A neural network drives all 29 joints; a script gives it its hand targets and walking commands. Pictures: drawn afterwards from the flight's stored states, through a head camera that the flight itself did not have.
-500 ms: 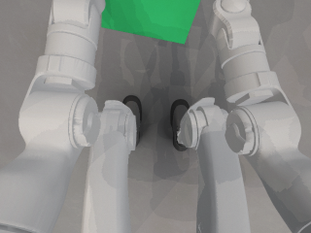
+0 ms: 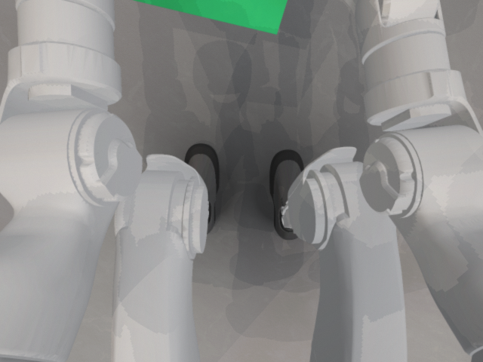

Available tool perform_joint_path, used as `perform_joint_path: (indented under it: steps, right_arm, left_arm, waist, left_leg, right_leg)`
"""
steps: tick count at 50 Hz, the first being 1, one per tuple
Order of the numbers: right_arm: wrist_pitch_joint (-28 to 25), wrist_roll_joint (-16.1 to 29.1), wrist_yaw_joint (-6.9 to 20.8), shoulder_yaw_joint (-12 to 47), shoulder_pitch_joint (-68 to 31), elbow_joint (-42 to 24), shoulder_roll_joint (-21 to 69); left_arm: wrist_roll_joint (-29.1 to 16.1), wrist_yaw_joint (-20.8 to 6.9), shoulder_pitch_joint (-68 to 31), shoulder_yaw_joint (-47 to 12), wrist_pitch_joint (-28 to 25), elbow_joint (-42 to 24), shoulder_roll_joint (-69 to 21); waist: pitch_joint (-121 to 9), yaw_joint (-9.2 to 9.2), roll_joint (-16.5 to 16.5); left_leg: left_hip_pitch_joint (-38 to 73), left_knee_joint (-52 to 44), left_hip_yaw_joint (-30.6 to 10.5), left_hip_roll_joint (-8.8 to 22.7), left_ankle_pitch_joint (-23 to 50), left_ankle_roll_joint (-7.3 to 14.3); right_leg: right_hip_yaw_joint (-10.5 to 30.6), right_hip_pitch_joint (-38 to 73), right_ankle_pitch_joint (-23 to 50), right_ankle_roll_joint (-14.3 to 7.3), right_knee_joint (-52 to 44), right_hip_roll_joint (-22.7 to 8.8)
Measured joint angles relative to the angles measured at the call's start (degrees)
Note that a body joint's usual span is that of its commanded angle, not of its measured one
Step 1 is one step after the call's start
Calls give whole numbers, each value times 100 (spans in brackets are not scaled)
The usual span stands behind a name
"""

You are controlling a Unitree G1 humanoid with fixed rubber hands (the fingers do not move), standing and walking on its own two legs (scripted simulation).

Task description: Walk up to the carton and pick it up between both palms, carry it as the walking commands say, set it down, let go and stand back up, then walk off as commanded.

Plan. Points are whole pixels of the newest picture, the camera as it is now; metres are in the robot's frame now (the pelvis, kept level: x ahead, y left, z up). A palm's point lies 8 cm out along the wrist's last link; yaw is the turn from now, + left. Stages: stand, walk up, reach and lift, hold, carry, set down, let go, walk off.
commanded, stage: set down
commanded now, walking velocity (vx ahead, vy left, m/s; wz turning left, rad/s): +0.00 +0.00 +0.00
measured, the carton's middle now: out of the picture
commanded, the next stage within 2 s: none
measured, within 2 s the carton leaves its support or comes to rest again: neither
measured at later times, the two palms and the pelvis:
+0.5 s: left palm out of the picture +0.62 +0.16 -0.17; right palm out of the picture +0.59 -0.11 -0.19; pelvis +0.02 +0.01 -0.02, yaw +0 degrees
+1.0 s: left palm out of the picture +0.63 +0.17 -0.19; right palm out of the picture +0.60 -0.11 -0.21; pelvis +0.03 +0.01 -0.02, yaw -1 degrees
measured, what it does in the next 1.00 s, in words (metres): stands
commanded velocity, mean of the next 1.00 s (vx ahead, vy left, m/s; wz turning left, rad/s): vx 0.00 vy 0.00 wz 0.00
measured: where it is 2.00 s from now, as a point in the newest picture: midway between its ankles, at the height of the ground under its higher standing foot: (244, 206)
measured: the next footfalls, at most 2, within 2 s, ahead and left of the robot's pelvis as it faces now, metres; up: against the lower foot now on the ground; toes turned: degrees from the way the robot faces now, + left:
none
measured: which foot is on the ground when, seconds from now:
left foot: down 0.00-1.00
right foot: down 0.00-1.00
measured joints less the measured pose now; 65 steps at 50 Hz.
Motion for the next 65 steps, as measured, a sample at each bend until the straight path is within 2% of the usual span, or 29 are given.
perform_joint_path:
  steps: [8,22,25,49,54,65]
  right_arm:
    - [-30,0,325,-83,-141,-78,-6]
    - [-148,-1,531,-240,-158,-78,-5]
    - [-182,-1,591,-262,-174,-59,-5]
    - [-443,-1,688,-332,-226,50,-6]
    - [-492,-2,719,-433,-225,64,-5]
    - [-667,-2,733,-472,-236,180,-4]
  left_arm:
    - [0,-282,-87,127,51,0,192]
    - [0,-329,-97,64,-43,0,240]
    - [0,-413,-86,180,-71,-1,242]
    - [0,-568,-55,385,-314,0,233]
    - [0,-909,-54,577,-390,-1,237]
    - [1,-1049,-17,636,-504,-1,238]
  waist:
    - [-2,0,0]
    - [-2,3,0]
    - [-2,3,0]
    - [-2,3,0]
    - [-2,3,0]
    - [-2,0,3]
  left_leg:
    - [-210,280,33,0,-168,44]
    - [-266,485,57,-2,-378,85]
    - [-278,508,60,-2,-400,85]
    - [-357,731,81,-6,-622,86]
    - [-361,756,82,-7,-677,94]
    - [-362,858,93,-7,-793,94]
  right_leg:
    - [0,-166,-185,0,250,0]
    - [0,-189,-410,0,432,3]
    - [0,-203,-433,0,459,4]
    - [0,-260,-668,0,672,12]
    - [0,-261,-722,0,693,17]
    - [0,-278,-840,0,816,23]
